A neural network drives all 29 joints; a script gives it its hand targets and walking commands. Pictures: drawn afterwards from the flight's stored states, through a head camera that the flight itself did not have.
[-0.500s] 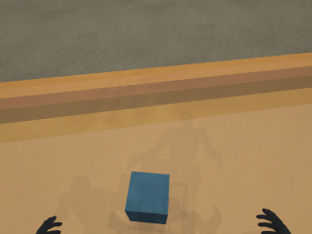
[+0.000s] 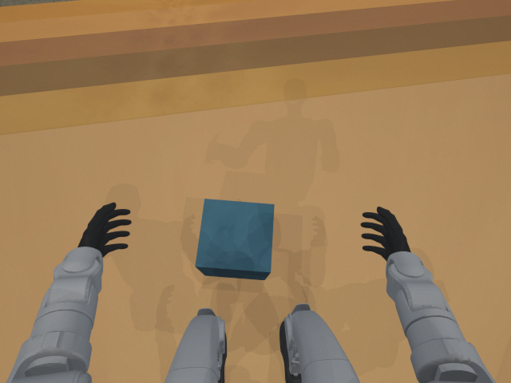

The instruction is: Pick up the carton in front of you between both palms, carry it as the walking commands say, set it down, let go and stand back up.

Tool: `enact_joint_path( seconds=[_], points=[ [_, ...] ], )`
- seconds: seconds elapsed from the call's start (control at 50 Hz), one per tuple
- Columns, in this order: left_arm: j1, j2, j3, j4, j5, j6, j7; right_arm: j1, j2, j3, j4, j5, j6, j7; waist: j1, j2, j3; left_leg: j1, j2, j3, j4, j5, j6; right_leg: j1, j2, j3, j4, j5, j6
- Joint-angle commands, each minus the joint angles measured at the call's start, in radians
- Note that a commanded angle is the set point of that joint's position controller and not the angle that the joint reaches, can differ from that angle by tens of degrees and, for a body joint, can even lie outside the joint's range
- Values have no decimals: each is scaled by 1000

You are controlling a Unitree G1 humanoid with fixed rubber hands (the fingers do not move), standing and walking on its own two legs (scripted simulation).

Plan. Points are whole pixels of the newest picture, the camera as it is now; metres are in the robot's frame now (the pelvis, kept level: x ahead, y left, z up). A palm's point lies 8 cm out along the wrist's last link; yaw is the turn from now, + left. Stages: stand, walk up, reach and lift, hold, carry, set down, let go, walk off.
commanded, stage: reach and lift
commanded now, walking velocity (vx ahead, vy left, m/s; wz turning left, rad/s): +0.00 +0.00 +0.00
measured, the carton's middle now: (237, 242) +0.41 +0.04 -0.58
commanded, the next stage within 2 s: none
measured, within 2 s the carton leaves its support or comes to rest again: neither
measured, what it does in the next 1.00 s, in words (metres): lowers itself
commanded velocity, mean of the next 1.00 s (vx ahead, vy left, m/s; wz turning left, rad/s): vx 0.00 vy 0.00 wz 0.00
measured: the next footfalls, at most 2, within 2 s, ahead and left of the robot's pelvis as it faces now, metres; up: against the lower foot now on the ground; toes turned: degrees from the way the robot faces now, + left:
none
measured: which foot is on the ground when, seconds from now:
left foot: down 0.00-1.00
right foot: down 0.00-1.00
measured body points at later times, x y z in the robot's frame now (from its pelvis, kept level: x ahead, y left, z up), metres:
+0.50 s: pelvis -0.06 +0.01 -0.07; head +0.24 +0.04 +0.27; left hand +0.47 +0.22 -0.18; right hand +0.42 -0.16 -0.18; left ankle +0.03 +0.12 -0.67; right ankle +0.03 -0.13 -0.67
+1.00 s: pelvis -0.08 +0.00 -0.26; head +0.27 +0.02 +0.03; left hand +0.44 +0.22 -0.43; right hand +0.41 -0.17 -0.42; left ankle +0.03 +0.12 -0.67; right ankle +0.03 -0.14 -0.67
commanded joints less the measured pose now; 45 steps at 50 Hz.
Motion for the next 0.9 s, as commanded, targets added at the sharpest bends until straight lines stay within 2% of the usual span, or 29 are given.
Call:
enact_joint_path(
  seconds=[0.0, 0.04, 0.06, 0.22, 0.3, 0.4, 0.5, 0.58, 0.64, 0.74, 0.82, 0.88],
  points=[
    [-223, 137, 41, -50, -17, -26, -4, -189, -70, -43, -74, 19, -18, -27, -2, 42, -557, 171, -52, 1, -43, 469, -20, 129, 49, -25, -20, 459, 42],
    [-355, 150, 45, -30, -21, -35, -1, -295, -65, -59, -68, 24, -30, -44, -4, 65, -622, 170, -49, -11, -20, 495, -19, 34, 59, -38, -2, 411, 48],
    [-427, 154, 46, -15, -25, -37, 0, -354, -61, -66, -59, 24, -34, -51, -5, 85, -640, 197, -43, -24, -11, 464, -18, -49, 60, -44, -3, 325, 46],
    [-856, 176, 76, 142, -10, -35, -6, -745, -2, -142, 22, 4, -18, -101, -14, 79, -806, -14, -50, 3, -7, 133, -23, -146, 58, -73, 43, 105, 46],
    [-986, 180, 99, 195, 27, -38, -6, -842, 7, -203, 40, -36, -22, -114, -26, 96, -923, -8, -57, 6, -8, 112, -20, -176, 69, -93, 51, 98, 46],
    [-1014, 130, 133, 210, 85, -59, 0, -859, 38, -256, 55, -87, -56, -96, -24, 119, -978, -1, -60, -1, 14, 223, -23, -276, 80, -105, 66, 158, 49],
    [-961, 72, 169, 231, 119, -98, 12, -826, 73, -294, 104, -128, -110, -70, -13, 113, -921, -147, -58, -12, 112, 309, -18, -452, 79, -102, 155, 204, 54],
    [-896, 42, 158, 246, 109, -125, 33, -777, 75, -297, 152, -128, -145, -61, -9, 103, -904, -295, -57, -19, 245, 369, -16, -597, 83, -101, 287, 240, 61],
    [-881, 56, 129, 222, 71, -143, 52, -769, 61, -268, 154, -95, -166, -66, -1, 96, -957, -364, -59, -21, 362, 440, -21, -666, 87, -100, 395, 290, 66],
    [-902, 132, 53, 141, -35, -166, 82, -790, 11, -156, 94, 15, -185, -94, 16, 95, -1146, -388, -55, -10, 544, 525, -26, -667, 85, -94, 567, 374, 66],
    [-939, 191, 6, 68, -105, -161, 90, -835, -19, -82, 22, 91, -172, -118, 27, 94, -1265, -431, -50, 13, 644, 469, -28, -612, 85, -93, 678, 370, 60],
    [-986, 219, -8, 47, -130, -144, 87, -886, -34, -59, -2, 119, -149, -134, 28, 93, -1261, -485, -45, 27, 694, 365, -28, -608, 84, -98, 730, 297, 57]
  ],
)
